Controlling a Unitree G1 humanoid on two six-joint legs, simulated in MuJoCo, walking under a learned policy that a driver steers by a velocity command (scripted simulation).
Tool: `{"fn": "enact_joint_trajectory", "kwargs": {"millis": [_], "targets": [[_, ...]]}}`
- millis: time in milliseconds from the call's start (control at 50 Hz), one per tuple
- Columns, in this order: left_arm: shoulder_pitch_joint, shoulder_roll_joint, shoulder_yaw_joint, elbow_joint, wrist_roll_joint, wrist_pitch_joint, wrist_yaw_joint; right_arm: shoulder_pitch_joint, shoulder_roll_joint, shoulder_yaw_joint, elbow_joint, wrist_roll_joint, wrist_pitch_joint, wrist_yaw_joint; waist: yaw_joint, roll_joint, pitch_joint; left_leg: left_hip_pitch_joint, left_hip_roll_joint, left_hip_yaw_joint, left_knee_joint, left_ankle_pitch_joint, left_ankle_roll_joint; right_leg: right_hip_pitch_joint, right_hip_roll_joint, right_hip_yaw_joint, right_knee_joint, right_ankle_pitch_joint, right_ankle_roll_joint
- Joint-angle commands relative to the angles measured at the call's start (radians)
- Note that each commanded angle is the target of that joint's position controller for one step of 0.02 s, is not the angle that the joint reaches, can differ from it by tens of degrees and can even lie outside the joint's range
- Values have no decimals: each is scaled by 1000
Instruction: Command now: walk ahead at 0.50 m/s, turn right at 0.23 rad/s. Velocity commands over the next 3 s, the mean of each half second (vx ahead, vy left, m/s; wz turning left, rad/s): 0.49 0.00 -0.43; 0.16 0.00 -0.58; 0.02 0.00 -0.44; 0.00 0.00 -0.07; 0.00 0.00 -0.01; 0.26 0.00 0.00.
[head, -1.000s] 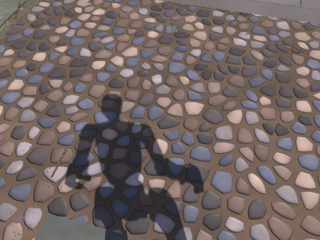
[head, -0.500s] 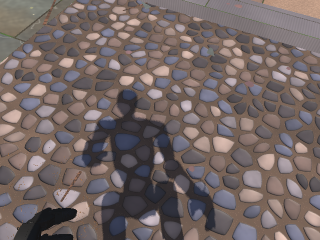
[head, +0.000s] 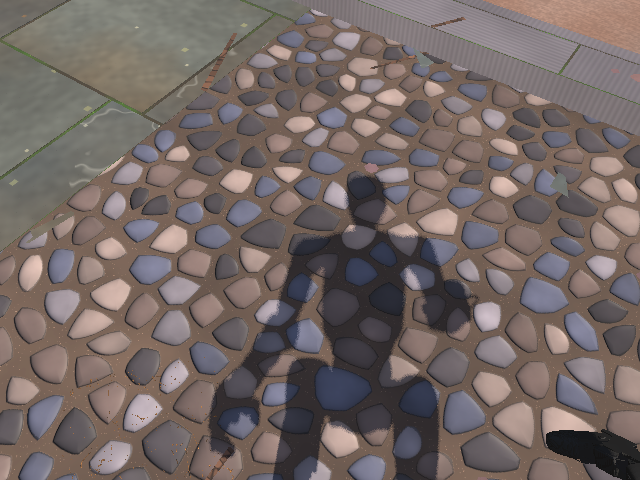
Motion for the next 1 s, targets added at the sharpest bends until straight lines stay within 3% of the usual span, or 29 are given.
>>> {"fn": "enact_joint_trajectory", "kwargs": {"millis": [20, 40, 60, 80, 100, 120, 140, 160, 200, 260, 360, 440, 460, 500, 520, 540, 560, 580, 600, 620, 640, 660, 680, 720, 780, 860, 920, 1000], "targets": [[-34, 181, 38, -49, 3, 8, 10, 128, -157, -65, -31, 0, -21, -3, -154, -88, -61, 288, -44, 32, -56, -63, 42, -100, -234, 140, 155, 531, -129], [-34, 132, 19, -63, 19, 7, 9, 286, -210, -87, 0, -11, -20, -13, -227, -63, -190, 543, 27, -18, -18, -58, 83, -213, -176, 103, 382, 463, -93], [59, 18, -15, -94, 31, -5, 7, 401, -312, -110, 8, -37, -11, -23, -217, 163, -369, 920, 293, -376, -23, -144, 197, -548, -39, 22, 767, 89, -20], [89, 34, -17, -88, 1, -19, 5, 431, -268, -100, 21, -31, -5, -17, -218, 289, -457, 958, 371, -685, -185, -320, 269, -704, 0, 110, 957, -258, -8], [14, 136, 13, -95, -23, -20, 5, 369, -193, -77, 18, -22, -5, -16, -221, 169, -292, 843, 334, -562, -209, -396, 224, -788, -57, 138, 1037, -204, -14], [-57, 143, 17, -113, -22, -18, 6, 305, -156, -65, 14, -18, -6, -18, -204, 122, -188, 718, 297, -417, -224, -354, 195, -799, -102, 111, 1027, -117, -19], [-87, 131, 18, -118, -10, -12, 9, 243, -126, -55, 18, -19, -9, -15, -173, 81, -117, 597, 255, -314, -258, -272, 180, -767, -134, 102, 980, -50, -14], [-83, 120, 25, -114, -2, 1, 9, 200, -100, -49, 20, -23, -17, -15, -143, 93, -76, 512, 220, -226, -296, -207, 167, -720, -161, 109, 931, 1, -11], [-59, 76, 21, -110, -4, 26, 6, 164, -97, -53, 34, -28, -32, -15, -109, 88, -50, 425, 204, -125, -353, -115, 172, -651, -173, 100, 908, 54, 1], [-110, 56, 21, -139, 4, 46, 7, 160, -120, -66, 60, -30, -44, -23, -98, 43, -8, 419, 208, -12, -392, -11, 185, -707, -179, 113, 821, 150, 17], [-253, 29, 7, -188, 11, 34, -25, 194, -166, -81, 93, -23, -28, -40, -144, 10, 34, 463, 186, 153, -409, 31, 163, -689, -160, 44, 527, 369, 9], [-362, 37, 4, -243, 10, 35, -44, 251, -195, -95, 128, -2, -5, -42, -177, 0, 70, 583, 221, 203, -375, 68, 147, -714, -146, -3, 411, 326, -27], [-373, 44, 7, -255, 14, 35, -49, 242, -202, -97, 131, 2, 5, -43, -169, 4, 80, 609, 224, 220, -332, 178, 136, -711, -133, -20, 386, 290, -39], [-325, 76, 25, -264, 23, 37, -54, 221, -231, -106, 124, 13, 25, -52, -125, 41, 20, 639, 215, 248, -175, 571, 107, -600, -63, -86, 374, 203, -69], [-228, 106, 43, -245, 22, 37, -53, 207, -239, -108, 118, 20, 34, -56, -73, 53, -42, 631, 196, 258, -34, 700, 88, -482, -16, -111, 358, 190, -90], [-80, 157, 73, -207, 21, 37, -43, 192, -225, -102, 110, 27, 38, -57, 7, 31, -124, 559, 152, 278, 168, 661, 49, -269, 27, -111, 279, 296, -123], [16, 242, 101, -188, 21, 48, -17, 225, -181, -84, 94, 0, 28, -55, 36, -92, -203, 327, 88, 279, 464, 246, -23, 4, -79, 62, 261, 611, -178], [-58, 345, 104, -225, 41, 46, -6, 355, -55, -42, 54, -46, 11, -41, -111, -325, -341, -69, -104, 169, 847, -703, -94, 322, -371, 563, 281, 874, -404], [-35, 283, 91, -265, 36, 41, -16, 297, -153, -54, 72, -19, -6, -32, -14, -151, -512, -81, -98, -46, 936, -716, -82, 324, -414, 678, 190, 784, -446], [-87, 234, 76, -264, 29, 33, -22, 193, -180, -62, 40, 15, -9, -32, -14, -101, -374, -137, -58, -51, 904, -621, -61, 219, -370, 533, 160, 747, -399], [-138, 192, 67, -258, 10, 29, -19, 162, -167, -59, 37, 4, -7, -46, -49, -39, -243, -153, -19, -35, 817, -533, -56, 74, -309, 432, 142, 681, -342], [-187, 161, 59, -264, 5, 33, -12, 156, -173, -64, 44, -16, 2, -59, -79, -35, -174, -119, 7, -34, 750, -477, -61, -56, -274, 375, 121, 654, -308], [-216, 150, 54, -277, 19, 37, -6, 172, -183, -70, 44, -20, 16, -63, -111, -58, -152, -45, 17, -41, 716, -441, -62, -165, -249, 342, 92, 664, -298], [-235, 163, 59, -285, 37, 40, 1, 203, -159, -67, 44, -25, 37, -66, -140, -78, -157, 25, -1, -29, 655, -411, -76, -265, -229, 308, 76, 734, -300], [-222, 185, 66, -276, 28, 49, 19, 181, -131, -57, 34, -31, 49, -73, -138, -84, -180, 24, -26, -29, 519, -345, -102, -284, -200, 280, 92, 759, -284], [-224, 187, 65, -279, 16, 80, 42, 98, -126, -52, 10, -22, 61, -67, -110, -122, -178, 38, -52, -51, 354, -233, -116, -289, -164, 321, 96, 466, -233], [-220, 185, 64, -282, 20, 93, 45, 47, -129, -52, -9, -16, 58, -60, -90, -155, -144, 59, -74, -68, 243, -242, -109, -284, -158, 389, 109, 327, -220], [-227, 174, 60, -291, 12, 102, 41, 64, -142, -61, -14, -12, 34, -45, -100, -186, -147, 151, -100, -70, 51, -275, -78, -220, -157, 483, 198, 448, -199]]}}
